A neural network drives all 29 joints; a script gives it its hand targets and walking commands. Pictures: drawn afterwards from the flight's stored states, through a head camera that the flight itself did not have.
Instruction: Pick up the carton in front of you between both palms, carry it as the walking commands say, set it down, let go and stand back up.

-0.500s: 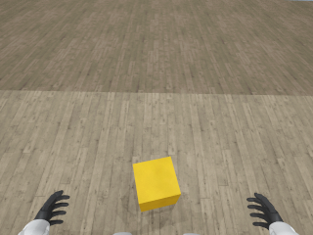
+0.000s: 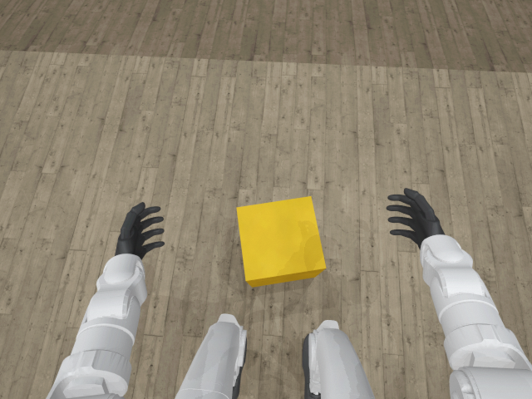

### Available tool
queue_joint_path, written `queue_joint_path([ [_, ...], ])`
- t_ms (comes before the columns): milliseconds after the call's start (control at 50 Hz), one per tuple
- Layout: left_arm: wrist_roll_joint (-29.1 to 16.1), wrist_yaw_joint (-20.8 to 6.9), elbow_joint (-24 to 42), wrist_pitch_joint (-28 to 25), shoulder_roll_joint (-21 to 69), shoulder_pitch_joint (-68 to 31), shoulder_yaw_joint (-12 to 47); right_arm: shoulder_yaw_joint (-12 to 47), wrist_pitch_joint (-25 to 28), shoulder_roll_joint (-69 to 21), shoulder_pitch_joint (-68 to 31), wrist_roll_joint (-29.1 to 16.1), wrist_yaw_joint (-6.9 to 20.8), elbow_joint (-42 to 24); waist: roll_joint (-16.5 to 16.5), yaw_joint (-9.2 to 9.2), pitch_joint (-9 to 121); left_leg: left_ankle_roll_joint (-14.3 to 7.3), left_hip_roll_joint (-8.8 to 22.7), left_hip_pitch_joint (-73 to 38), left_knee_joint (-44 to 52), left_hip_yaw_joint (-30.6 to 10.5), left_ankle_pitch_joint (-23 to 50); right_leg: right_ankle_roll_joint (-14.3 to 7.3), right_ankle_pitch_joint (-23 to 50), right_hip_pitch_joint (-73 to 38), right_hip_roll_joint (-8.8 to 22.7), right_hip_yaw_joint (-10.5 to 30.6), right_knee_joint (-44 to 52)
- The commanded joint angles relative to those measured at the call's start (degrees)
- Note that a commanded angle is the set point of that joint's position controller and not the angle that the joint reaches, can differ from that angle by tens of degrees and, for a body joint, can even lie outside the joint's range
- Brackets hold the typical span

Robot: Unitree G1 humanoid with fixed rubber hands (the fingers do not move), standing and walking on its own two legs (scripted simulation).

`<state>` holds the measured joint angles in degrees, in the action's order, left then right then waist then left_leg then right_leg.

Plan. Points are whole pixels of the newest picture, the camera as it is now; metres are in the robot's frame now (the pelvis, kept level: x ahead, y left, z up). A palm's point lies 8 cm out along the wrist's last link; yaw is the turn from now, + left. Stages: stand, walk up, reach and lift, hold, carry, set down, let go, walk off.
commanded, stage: reach and lift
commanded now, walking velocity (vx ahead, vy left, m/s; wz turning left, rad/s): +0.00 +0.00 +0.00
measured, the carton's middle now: (279, 245) +0.42 +0.01 -0.56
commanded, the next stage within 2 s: none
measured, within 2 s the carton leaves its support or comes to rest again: neither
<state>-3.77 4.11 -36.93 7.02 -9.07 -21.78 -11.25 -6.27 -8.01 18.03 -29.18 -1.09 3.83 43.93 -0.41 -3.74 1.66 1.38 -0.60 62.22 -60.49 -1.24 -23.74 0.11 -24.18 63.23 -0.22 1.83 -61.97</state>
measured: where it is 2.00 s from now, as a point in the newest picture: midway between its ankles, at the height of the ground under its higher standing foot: (272, 381)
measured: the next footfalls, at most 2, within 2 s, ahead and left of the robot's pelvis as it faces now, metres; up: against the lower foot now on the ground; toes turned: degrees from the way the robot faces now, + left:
none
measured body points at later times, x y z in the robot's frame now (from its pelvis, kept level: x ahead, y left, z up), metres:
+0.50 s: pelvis -0.05 -0.01 -0.07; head +0.25 -0.03 +0.27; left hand +0.41 +0.20 -0.18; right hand +0.50 -0.18 -0.19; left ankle +0.04 +0.13 -0.65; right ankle +0.04 -0.12 -0.65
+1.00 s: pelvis -0.08 +0.00 -0.26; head +0.27 -0.01 +0.02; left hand +0.40 +0.21 -0.42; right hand +0.47 -0.17 -0.43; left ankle +0.04 +0.14 -0.65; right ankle +0.04 -0.12 -0.65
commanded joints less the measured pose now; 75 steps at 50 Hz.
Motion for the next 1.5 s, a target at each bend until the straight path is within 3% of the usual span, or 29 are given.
queue_joint_path([
  [0,-0.7,1.6,4.8,-0.5,-6.6,-15.4,-2.9,-2.8,0.5,8.4,-20.5,0.2,-0.1,-2.3,-3.4,-0.61,39.5,2.1,-2.9,-5.5,3.3,3.2,22.8,0.6,25.5,-21.9,-2.6,0.0,2.0],
  [100,-1.4,2.5,2.3,2.1,-3.7,-29.9,-4.4,-3.7,-1.3,9.4,-36.3,0.0,1.0,5.2,-3.7,-1.12,39.2,2.6,-2.5,-0.5,3.4,4.4,8.6,0.5,8.2,-11.6,-2.8,-0.7,3.9],
  [200,0.7,3.7,-0.3,3.3,-2.2,-41.8,-8.4,-4.7,-1.9,11.7,-51.1,1.4,1.7,10.6,-4.9,-3.11,43.9,3.1,-2.7,2.8,1.6,5.8,2.7,0.5,-0.1,-6.6,-3.1,-1.5,3.0],
  [300,4.8,4.1,-0.6,2.9,-1.1,-43.3,-12.8,-6.3,-1.8,11.2,-54.6,4.6,1.6,13.1,-6.3,-4.39,51.6,3.3,-3.1,4.7,0.4,7.0,6.2,0.8,4.0,-8.7,-3.2,-1.0,1.6],
  [440,8.4,1.5,-2.3,-2.2,0.3,-40.0,-15.9,-7.7,1.7,5.0,-50.6,7.7,-0.1,13.4,-7.8,-3.25,50.1,3.4,-3.7,20.0,-7.9,7.1,12.5,0.8,16.1,-2.3,-3.2,0.5,-6.7],
  [540,6.3,0.7,-5.6,-5.4,-0.2,-36.8,-14.4,-6.7,3.9,2.7,-45.5,6.5,-2.6,11.1,-7.5,-2.05,52.8,3.4,-3.8,29.4,-17.1,6.5,17.3,1.0,24.1,6.2,-2.8,1.3,-16.3],
  [660,-0.3,2.2,-4.8,-7.8,-3.4,-37.2,-9.0,-0.8,5.7,6.0,-47.1,-0.1,-5.0,4.8,-8.4,-1.85,64.0,3.7,-3.7,33.1,-28.4,6.5,22.9,1.1,30.4,8.5,-2.2,1.0,-29.1],
  [720,-3.4,3.4,-2.6,-7.7,-4.7,-38.9,-6.2,1.0,5.8,8.6,-48.2,-2.9,-5.7,2.6,-8.8,-1.03,68.2,3.7,-3.7,32.5,-33.1,6.6,22.9,1.3,28.6,9.5,-2.3,0.2,-33.7],
  [820,-6.7,5.1,-1.1,-5.9,-6.0,-44.2,-3.6,2.4,4.9,11.9,-52.7,-5.8,-5.9,2.6,-7.6,-0.58,67.4,3.7,-3.4,31.5,-38.6,6.9,16.6,1.2,18.1,16.1,-2.0,-1.2,-38.5],
  [940,-7.2,6.1,-7.5,-4.5,-6.3,-50.6,-2.7,4.2,4.1,12.8,-58.6,-8.0,-5.2,11.4,-5.6,-1.14,54.9,3.2,-2.2,36.1,-42.7,6.2,5.1,0.8,3.5,28.3,-1.0,-1.2,-42.3],
  [1020,-6.5,6.1,-12.7,-5.3,-6.8,-55.7,-2.8,5.1,5.1,13.5,-62.5,-8.7,-4.9,17.8,-4.5,-1.33,47.6,3.1,-1.7,37.9,-45.8,5.5,2.4,0.6,-0.9,34.6,-0.2,-0.6,-44.6],
  [1160,-9.1,6.2,-17.2,-7.6,-8.9,-62.4,-0.3,7.6,7.7,16.5,-69.2,-11.0,-6.0,20.8,-4.3,-1.02,48.4,3.0,-1.2,35.7,-51.3,4.7,6.1,0.3,1.8,34.4,0.7,-0.1,-50.1],
  [1200,-12.4,6.1,-17.6,-8.1,-6.2,-62.4,2.7,8.9,8.7,16.4,-70.1,-11.9,-6.5,18.6,-4.9,0.21,51.9,3.1,-1.4,34.1,-52.7,4.8,8.9,0.1,5.0,31.5,0.7,-0.4,-51.3],
  [1240,-15.0,5.4,-19.7,-8.2,-4.6,-62.8,5.1,9.3,9.1,16.0,-69.7,-11.8,-6.9,18.0,-6.3,2.55,51.7,3.0,-1.8,36.9,-53.7,4.7,8.9,0.1,7.3,29.4,1.0,-0.5,-52.3],
  [1260,-15.4,5.2,-20.3,-8.2,-5.1,-62.6,5.3,8.5,9.1,15.9,-68.6,-11.2,-7.1,17.9,-6.7,3.81,50.7,3.0,-2.0,37.5,-54.4,4.6,9.5,0.3,8.6,29.3,1.0,-0.6,-52.5],
  [1300,-15.1,5.3,-19.7,-8.7,-5.7,-61.5,5.7,7.0,9.1,15.5,-66.3,-9.8,-7.5,17.8,-6.7,4.44,50.6,3.1,-2.5,37.7,-55.2,4.8,11.0,0.5,10.8,28.8,0.9,-0.6,-52.8],
  [1340,-14.9,5.6,-19.1,-9.3,-5.8,-59.8,5.7,7.1,9.4,14.4,-64.7,-9.9,-7.6,16.6,-6.7,3.8,52.7,3.2,-2.9,37.1,-55.6,5.1,12.8,0.5,13.0,27.1,0.7,-0.5,-53.2],
  [1380,-14.4,6.0,-20.3,-9.5,-5.8,-57.1,4.9,8.1,9.4,12.7,-63.5,-10.7,-7.6,15.6,-6.9,2.02,53.4,2.9,-3.2,37.1,-55.5,5.5,13.6,0.7,13.8,26.3,0.5,-0.4,-53.5],
  [1480,-11.0,6.1,-22.3,-9.5,-6.9,-56.2,1.7,8.8,8.6,9.8,-62.3,-11.3,-6.9,18.0,-6.2,-0.36,44.1,2.6,-3.1,43.2,-54.3,5.4,9.5,0.8,8.6,32.5,0.3,0.0,-52.6],
])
